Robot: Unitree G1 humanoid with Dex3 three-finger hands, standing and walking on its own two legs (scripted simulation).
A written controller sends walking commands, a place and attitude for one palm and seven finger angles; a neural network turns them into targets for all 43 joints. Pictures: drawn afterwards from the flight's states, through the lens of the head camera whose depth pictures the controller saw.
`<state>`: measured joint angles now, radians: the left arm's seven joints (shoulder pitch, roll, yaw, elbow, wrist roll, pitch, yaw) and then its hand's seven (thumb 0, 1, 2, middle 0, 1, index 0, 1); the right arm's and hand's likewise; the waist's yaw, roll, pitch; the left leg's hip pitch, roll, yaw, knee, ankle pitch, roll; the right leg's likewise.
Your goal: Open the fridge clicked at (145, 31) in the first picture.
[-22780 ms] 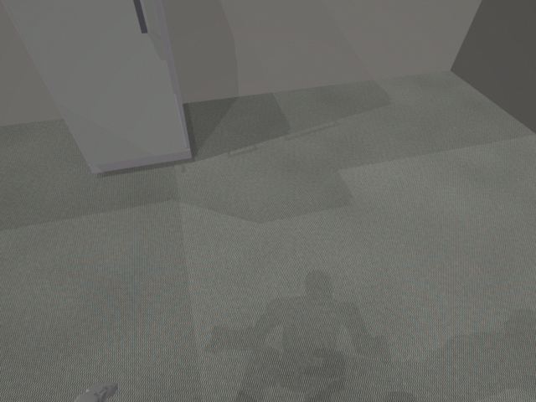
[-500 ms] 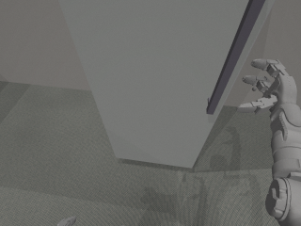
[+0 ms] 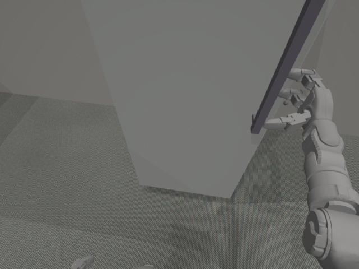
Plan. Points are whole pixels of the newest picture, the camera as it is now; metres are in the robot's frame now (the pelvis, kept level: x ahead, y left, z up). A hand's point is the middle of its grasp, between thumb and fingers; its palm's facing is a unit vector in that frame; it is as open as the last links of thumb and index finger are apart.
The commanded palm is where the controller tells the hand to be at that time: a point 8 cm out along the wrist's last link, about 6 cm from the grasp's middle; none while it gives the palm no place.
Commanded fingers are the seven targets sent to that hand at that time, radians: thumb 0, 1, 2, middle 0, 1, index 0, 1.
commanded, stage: feel for the door with the fingertips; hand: right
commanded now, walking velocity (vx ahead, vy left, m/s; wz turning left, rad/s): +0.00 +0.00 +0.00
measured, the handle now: (282, 61) +0.52 -0.14 +0.20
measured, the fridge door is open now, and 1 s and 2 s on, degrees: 0 0 0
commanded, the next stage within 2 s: slide the fingers in behind the handle in 0.22 s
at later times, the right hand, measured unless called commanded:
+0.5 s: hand (290, 98) +0.48 -0.18 +0.14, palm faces +0.02 +1.00 +0.02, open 13.6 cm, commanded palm +0.45 -0.23 +0.14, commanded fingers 0.00 0.50 -0.30 0.30 1.20 0.30 1.20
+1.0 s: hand (281, 102) +0.47 -0.16 +0.13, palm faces +0.01 +1.00 +0.00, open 14.0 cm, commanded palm +0.43 -0.20 +0.14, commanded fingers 0.00 0.50 -0.30 0.30 1.20 0.30 1.20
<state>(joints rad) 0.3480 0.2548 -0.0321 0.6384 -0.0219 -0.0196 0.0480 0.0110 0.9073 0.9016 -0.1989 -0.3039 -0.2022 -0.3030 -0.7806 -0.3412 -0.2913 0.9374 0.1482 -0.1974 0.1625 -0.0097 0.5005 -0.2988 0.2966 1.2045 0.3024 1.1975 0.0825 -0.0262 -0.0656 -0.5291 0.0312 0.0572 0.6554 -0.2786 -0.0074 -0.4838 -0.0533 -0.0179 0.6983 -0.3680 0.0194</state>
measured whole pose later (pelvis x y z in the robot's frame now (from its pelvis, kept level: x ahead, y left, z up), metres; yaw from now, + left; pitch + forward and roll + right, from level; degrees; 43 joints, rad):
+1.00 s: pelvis +0.01 -0.01 +0.00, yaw +0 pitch +10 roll +1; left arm 0.33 0.24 -0.03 0.62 -0.02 -0.04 0.04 0.01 0.91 0.90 -0.20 -0.30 -0.20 -0.30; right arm -0.77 -0.30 -0.24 0.90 0.14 -0.20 0.12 -0.01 0.50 -0.30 0.30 1.20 0.30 1.20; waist 0.07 -0.03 -0.07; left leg -0.53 0.04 0.05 0.65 -0.28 -0.02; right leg -0.49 -0.05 -0.02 0.71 -0.38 0.01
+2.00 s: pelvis +0.00 +0.01 +0.00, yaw +0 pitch +8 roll +0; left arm 0.34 0.25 -0.01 0.66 -0.02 -0.03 0.04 0.01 0.91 0.90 -0.20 -0.30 -0.20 -0.30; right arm -0.74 -0.25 -0.23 0.89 0.14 -0.20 0.07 -0.01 0.50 -0.30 0.27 1.20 0.26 1.18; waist 0.07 -0.04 -0.07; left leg -0.49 0.03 0.05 0.63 -0.28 0.00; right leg -0.43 -0.05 -0.02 0.65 -0.35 0.03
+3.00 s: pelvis +0.01 +0.01 +0.00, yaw +0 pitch +8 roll +0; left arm 0.35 0.25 -0.01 0.67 -0.01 -0.04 0.04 0.01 0.91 0.90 -0.20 -0.30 -0.20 -0.30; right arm -0.74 -0.23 -0.22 0.87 0.13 -0.19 0.03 0.01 -0.72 -0.81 0.38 1.36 0.38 1.35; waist 0.07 -0.04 -0.07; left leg -0.49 0.02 0.05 0.63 -0.28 0.00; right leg -0.43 -0.06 -0.03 0.65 -0.36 0.03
